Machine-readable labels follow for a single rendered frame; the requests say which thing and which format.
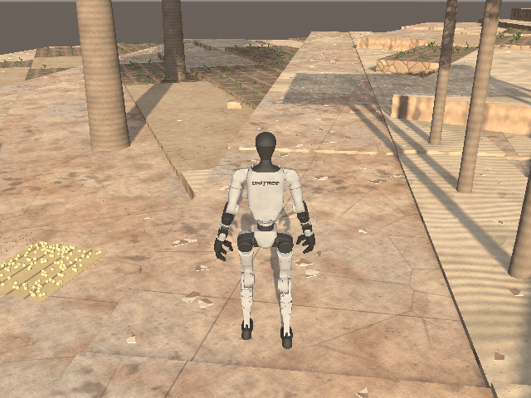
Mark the right robot hand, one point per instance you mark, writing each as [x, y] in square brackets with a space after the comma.
[310, 240]

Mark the right robot shin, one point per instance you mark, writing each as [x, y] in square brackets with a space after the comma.
[286, 308]

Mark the robot left upper arm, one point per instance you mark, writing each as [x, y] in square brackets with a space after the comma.
[238, 177]

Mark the left robot forearm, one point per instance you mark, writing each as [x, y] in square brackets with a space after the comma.
[225, 224]

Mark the left robot hand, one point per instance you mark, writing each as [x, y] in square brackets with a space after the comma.
[218, 248]

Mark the robot right upper arm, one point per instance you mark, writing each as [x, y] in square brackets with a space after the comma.
[295, 189]

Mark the right robot forearm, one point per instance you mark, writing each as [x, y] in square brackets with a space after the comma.
[305, 221]

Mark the humanoid robot torso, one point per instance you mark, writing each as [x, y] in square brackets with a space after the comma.
[265, 192]

